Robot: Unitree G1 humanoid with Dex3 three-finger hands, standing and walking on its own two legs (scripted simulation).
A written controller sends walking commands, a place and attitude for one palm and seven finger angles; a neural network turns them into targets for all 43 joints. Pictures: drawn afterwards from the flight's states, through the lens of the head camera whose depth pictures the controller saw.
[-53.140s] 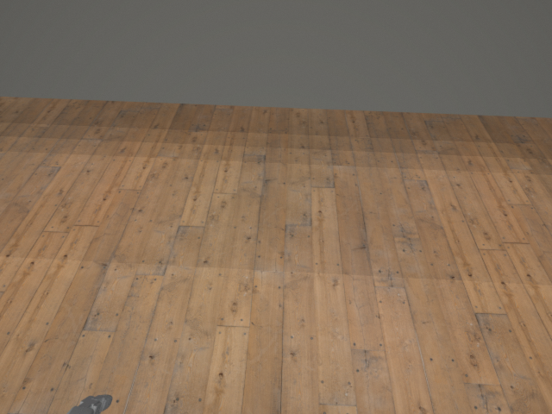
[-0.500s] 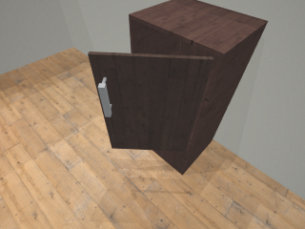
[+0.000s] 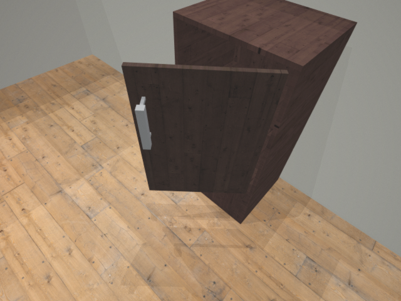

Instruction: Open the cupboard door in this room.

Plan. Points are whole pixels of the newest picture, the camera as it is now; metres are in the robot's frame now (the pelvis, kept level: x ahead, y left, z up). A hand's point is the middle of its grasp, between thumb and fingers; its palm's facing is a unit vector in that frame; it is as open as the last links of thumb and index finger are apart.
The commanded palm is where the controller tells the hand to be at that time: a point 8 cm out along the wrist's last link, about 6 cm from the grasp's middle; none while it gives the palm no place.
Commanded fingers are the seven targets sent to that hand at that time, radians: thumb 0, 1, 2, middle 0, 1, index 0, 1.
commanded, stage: look again from close up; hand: left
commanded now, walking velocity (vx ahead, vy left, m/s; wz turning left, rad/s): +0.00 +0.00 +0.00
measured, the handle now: (145, 123) +0.58 +0.20 -0.02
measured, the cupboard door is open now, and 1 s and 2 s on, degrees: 41 41 41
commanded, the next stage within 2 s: shuffle to correct the standing spot in 0.40 s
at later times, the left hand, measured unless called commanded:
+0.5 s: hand out of the picture -0.05 +0.16 -0.18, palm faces +0.05 -0.98 -0.18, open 7.4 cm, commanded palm none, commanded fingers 0.00 0.90 0.90 -0.20 -0.30 -0.20 -0.30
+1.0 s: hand out of the picture -0.03 +0.14 -0.19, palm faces +0.08 -0.99 -0.13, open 7.4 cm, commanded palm none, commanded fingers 0.00 0.90 0.90 -0.20 -0.30 -0.20 -0.30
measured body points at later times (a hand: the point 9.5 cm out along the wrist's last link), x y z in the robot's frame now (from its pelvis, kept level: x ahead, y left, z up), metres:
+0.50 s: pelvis -0.03 -0.01 +0.00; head -0.04 +0.00 +0.45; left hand -0.05 +0.21 -0.16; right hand +0.00 -0.24 -0.15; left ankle +0.01 +0.08 -0.74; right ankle +0.00 -0.15 -0.74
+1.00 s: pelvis +0.02 -0.02 -0.01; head +0.01 -0.01 +0.44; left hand -0.03 +0.19 -0.17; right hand -0.02 -0.23 -0.16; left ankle +0.01 +0.08 -0.74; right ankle +0.00 -0.15 -0.74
